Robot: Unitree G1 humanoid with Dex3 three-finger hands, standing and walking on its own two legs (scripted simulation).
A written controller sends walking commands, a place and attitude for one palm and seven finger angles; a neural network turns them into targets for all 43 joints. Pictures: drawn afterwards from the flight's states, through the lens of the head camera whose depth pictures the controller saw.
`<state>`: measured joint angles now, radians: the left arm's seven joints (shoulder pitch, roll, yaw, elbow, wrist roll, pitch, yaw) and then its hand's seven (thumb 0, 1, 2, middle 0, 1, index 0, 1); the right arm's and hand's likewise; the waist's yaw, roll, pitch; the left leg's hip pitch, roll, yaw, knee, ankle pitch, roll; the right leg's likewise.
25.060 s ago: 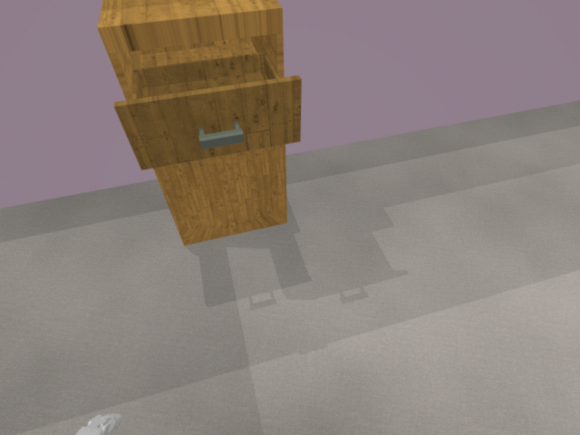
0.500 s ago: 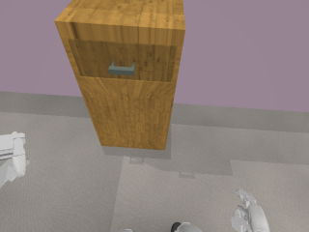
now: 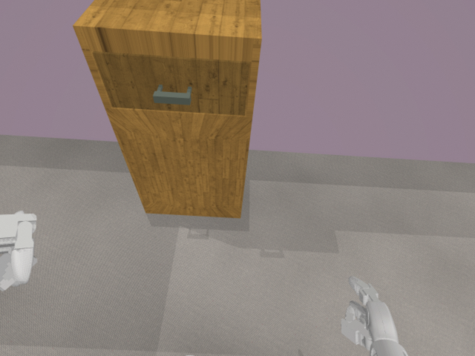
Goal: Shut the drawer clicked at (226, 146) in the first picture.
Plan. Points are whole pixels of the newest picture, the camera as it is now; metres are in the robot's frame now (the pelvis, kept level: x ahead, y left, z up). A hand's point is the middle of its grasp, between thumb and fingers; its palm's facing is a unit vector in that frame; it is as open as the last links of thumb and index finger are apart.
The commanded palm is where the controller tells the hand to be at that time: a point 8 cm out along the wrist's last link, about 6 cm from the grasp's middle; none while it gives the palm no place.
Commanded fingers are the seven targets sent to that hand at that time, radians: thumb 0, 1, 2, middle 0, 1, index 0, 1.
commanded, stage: step back with the hand held close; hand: left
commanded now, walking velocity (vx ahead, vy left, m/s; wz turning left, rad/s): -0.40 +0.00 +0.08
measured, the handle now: (173, 93) +0.77 +0.22 -0.04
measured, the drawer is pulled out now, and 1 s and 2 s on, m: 0.00 0.00 0.00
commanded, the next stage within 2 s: stop stepping back and stand still in 0.06 s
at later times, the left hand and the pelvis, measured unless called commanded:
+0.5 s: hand out of the picture +0.02 +0.23 +0.17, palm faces +0.46 -0.79 -0.40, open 3.3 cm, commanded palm -0.03 +0.27 +0.17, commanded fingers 0.00 0.90 0.90 -1.40 -1.60 -1.40 -1.60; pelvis -0.16 -0.02 +0.00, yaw +0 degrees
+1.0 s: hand out of the picture -0.06 +0.22 +0.17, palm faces +0.44 -0.78 -0.44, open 3.3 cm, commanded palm -0.11 +0.26 +0.17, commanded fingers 0.00 0.90 0.90 -1.40 -1.60 -1.40 -1.60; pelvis -0.23 -0.02 +0.00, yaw +2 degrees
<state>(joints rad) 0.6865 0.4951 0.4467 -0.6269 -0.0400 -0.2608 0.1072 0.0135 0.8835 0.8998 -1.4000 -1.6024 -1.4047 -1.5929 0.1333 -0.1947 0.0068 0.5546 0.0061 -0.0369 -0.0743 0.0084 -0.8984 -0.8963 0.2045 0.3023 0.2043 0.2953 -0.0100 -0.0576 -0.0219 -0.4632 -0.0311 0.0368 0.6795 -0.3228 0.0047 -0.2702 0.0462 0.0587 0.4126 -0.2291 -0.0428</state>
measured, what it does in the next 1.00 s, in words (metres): walks backwards: left foot, then right foot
